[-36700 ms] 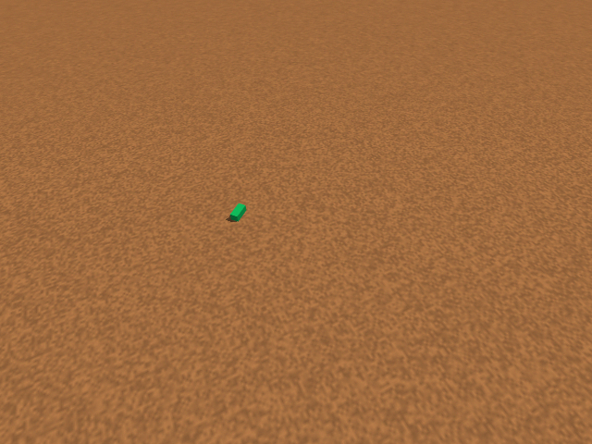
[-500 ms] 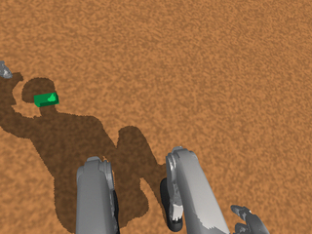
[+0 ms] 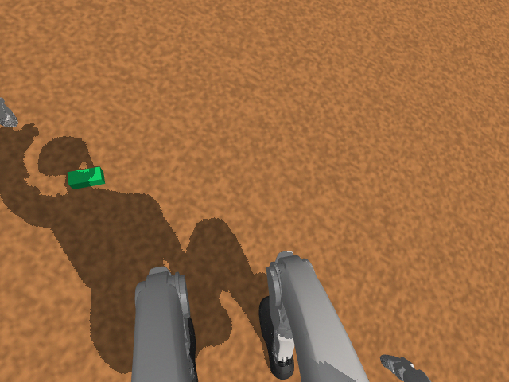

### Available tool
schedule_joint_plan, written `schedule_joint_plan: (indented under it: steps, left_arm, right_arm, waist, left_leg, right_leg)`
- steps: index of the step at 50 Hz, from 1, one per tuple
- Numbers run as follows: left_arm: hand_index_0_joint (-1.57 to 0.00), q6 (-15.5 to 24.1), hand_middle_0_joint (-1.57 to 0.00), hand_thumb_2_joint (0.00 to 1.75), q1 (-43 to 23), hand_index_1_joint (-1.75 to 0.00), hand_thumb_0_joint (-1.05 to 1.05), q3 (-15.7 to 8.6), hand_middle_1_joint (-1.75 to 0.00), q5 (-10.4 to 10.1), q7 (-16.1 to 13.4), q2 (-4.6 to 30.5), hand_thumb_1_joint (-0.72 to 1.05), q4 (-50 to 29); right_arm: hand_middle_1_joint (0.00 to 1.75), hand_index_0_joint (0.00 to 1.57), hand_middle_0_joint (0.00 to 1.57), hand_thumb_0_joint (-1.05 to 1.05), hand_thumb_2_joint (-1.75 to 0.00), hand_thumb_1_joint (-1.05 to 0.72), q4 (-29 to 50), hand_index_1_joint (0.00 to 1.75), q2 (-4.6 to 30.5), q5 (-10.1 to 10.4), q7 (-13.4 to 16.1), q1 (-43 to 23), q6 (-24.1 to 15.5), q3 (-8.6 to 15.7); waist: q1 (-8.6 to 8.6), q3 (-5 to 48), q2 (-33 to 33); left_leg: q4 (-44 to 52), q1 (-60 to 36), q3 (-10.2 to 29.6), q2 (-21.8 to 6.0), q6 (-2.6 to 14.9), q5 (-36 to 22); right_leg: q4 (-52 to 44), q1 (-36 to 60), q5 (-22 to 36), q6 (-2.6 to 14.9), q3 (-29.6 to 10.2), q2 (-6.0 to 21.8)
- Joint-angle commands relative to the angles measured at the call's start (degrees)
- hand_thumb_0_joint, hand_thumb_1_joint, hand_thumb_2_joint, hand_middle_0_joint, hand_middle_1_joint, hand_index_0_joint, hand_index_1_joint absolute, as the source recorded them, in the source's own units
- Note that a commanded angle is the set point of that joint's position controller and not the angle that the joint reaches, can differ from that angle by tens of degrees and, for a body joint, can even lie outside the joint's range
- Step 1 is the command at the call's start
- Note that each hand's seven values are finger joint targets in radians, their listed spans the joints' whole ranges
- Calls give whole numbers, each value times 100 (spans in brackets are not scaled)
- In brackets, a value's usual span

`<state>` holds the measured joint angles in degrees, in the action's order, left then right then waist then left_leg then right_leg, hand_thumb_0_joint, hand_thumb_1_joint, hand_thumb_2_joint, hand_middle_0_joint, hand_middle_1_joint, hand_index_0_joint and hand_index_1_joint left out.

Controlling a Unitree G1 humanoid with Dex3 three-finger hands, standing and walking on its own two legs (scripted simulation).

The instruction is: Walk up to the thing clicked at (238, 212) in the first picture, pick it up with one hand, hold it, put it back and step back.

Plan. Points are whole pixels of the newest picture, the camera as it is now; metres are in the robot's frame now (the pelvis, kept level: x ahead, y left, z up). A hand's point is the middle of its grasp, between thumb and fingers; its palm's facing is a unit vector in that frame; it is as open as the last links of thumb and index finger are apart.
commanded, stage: go down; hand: left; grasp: from above
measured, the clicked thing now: (86, 178) +0.61 +0.36 -0.47
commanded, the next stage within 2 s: approach in 1.58 s
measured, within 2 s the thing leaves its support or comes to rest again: neither
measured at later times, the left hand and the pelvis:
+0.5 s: hand out of the picture +0.46 +0.38 -0.03, palm faces -0.42 -0.05 -0.90, open 13.6 cm; pelvis +0.00 +0.00 +0.03, yaw +0 degrees
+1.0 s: hand out of the picture +0.46 +0.39 -0.02, palm faces -0.43 -0.05 -0.90, open 13.6 cm; pelvis +0.01 +0.01 +0.04, yaw +0 degrees
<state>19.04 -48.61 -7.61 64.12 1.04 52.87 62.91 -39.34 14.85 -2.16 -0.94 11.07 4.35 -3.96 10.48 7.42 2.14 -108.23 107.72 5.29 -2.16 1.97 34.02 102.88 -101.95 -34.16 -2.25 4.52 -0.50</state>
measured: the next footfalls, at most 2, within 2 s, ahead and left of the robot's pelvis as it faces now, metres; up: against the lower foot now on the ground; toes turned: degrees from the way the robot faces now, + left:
none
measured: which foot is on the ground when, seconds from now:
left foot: down 0.00-1.00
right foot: down 0.00-1.00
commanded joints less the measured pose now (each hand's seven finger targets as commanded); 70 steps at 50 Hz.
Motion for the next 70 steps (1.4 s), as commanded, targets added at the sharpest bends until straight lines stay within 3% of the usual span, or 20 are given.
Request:
schedule_joint_plan:
  steps: [1,10,12,16,20,26,31,36,40,44,45,53,59,61,64,65,70]
  left_arm:
    - [-19,45,-18,87,-1931,-91,0,-388,-91,-86,-221,1861,-41,-849]
    - [-16,93,-16,90,-1975,-94,0,-434,-94,25,-385,1938,-45,-694]
    - [-17,82,-17,89,-1948,-94,0,-314,-94,45,-392,1800,-44,-616]
    - [-16,61,-16,90,-2103,-94,0,-370,-94,61,-439,1892,-45,-716]
    - [-17,34,-18,91,-2079,-93,0,-394,-92,54,-443,1926,-46,-687]
    - [-17,34,-17,90,-2089,-93,0,-331,-93,58,-421,1887,-46,-635]
    - [-17,31,-17,91,-2050,-93,0,-315,-92,54,-432,1817,-46,-648]
    - [-16,62,-17,91,-1939,-93,0,-377,-92,46,-417,1940,-47,-478]
    - [-17,90,-18,90,-1962,-92,0,-418,-91,31,-404,1998,-46,-598]
    - [-18,115,-19,89,-1947,-91,0,-445,-91,21,-391,2009,-45,-690]
    - [-18,116,-19,89,-1939,-91,0,-402,-90,15,-389,1958,-45,-590]
    - [-19,165,-20,88,-1906,-90,0,-485,-89,34,-383,2070,-44,-744]
    - [-20,163,-21,88,-1886,-89,0,-504,-88,9,-439,2079,-44,-633]
    - [-21,181,-22,87,-1788,-88,0,-396,-87,39,-429,1934,-42,-535]
    - [-19,207,-19,87,-1832,-91,0,-484,-91,50,-441,2077,-43,-470]
    - [-21,228,-21,86,-1892,-90,0,-348,-89,68,-427,1931,-42,-464]
    - [-19,316,-19,87,-1902,-92,0,-485,-92,107,-456,2135,-44,-515]
  right_arm:
    - [30,20,20,0,-90,-91,161,30,1287,-8,85,852,-110,469]
    - [30,20,20,0,-90,-91,127,30,1262,-30,52,929,-130,463]
    - [30,20,20,0,-90,-91,122,30,1242,-31,43,905,-135,460]
    - [30,20,20,0,-90,-91,126,30,1263,-22,40,903,-135,487]
    - [30,20,20,0,-90,-92,99,30,1258,-23,36,904,-137,485]
    - [30,20,20,0,-90,-92,87,30,1239,-7,51,865,-138,479]
    - [30,20,20,0,-90,-92,64,30,1235,-27,42,910,-131,475]
    - [30,20,20,0,-90,-92,66,30,1219,-13,56,857,-139,457]
    - [30,20,20,0,-90,-92,90,30,1221,-23,42,904,-138,461]
    - [30,20,20,0,-90,-92,86,30,1232,-13,59,873,-123,480]
    - [30,20,20,0,-91,-92,89,30,1210,-15,60,857,-128,477]
    - [30,20,20,0,-91,-92,57,30,1259,-22,55,917,-106,513]
    - [30,20,20,0,-91,-92,48,30,1223,-15,46,888,-74,479]
    - [30,20,20,0,-91,-92,53,30,1206,-27,40,890,-78,469]
    - [30,20,20,0,-91,-92,66,30,1197,-32,29,888,-69,468]
    - [30,20,20,0,-91,-92,75,30,1177,-42,20,897,-68,449]
    - [30,20,20,0,-91,-92,104,30,1229,-53,15,913,-65,455]
  waist:
    - [-39,3267,1539]
    - [-68,3447,1566]
    - [-34,3297,1609]
    - [-29,3400,1585]
    - [-56,3529,1596]
    - [-39,3374,1644]
    - [-35,3489,1607]
    - [-61,3207,1499]
    - [-82,3476,1560]
    - [-118,3341,1603]
    - [-61,3273,1574]
    - [-148,3585,1691]
    - [-130,3381,1612]
    - [-113,3266,1614]
    - [-103,3292,1439]
    - [-35,3235,1501]
    - [-102,3343,1561]
  left_leg:
    - [1862,-3358,300,3,-33,-285]
    - [1886,-3596,178,39,-33,-750]
    - [1993,-3620,226,28,-46,-607]
    - [2109,-3716,253,21,-41,-440]
    - [2107,-3894,275,16,-48,-644]
    - [2272,-3929,325,5,-63,-499]
    - [2186,-4115,270,-10,-62,-927]
    - [2315,-3862,265,8,-50,-504]
    - [2207,-4064,209,18,-44,-963]
    - [2393,-4061,248,0,-62,-631]
    - [2378,-4023,243,-2,-57,-579]
    - [2400,-4644,398,-37,-99,-1302]
    - [2501,-4431,340,-12,-88,-1065]
    - [2495,-4457,325,-24,-88,-1094]
    - [2348,-4239,189,-1,-44,-1097]
    - [2304,-4168,143,6,-41,-1110]
    - [2291,-4176,190,0,-65,-1096]
  right_leg:
    - [-1060,1108,634,371,134,-137]
    - [-1294,1349,848,393,95,-148]
    - [-1331,1375,781,387,113,-147]
    - [-1425,1495,712,377,115,-151]
    - [-1456,1518,803,382,110,-158]
    - [-1537,1515,723,386,117,-166]
    - [-1598,1501,897,399,106,-179]
    - [-1696,1652,715,386,89,-182]
    - [-1702,1726,950,400,57,-180]
    - [-1775,1744,773,394,65,-182]
    - [-1790,1727,753,388,66,-185]
    - [-1761,1643,1020,406,82,-190]
    - [-1886,1820,945,408,67,-193]
    - [-1902,1752,926,416,70,-198]
    - [-1940,1878,970,412,30,-206]
    - [-1935,1810,984,421,18,-210]
    - [-1836,1777,974,432,29,-216]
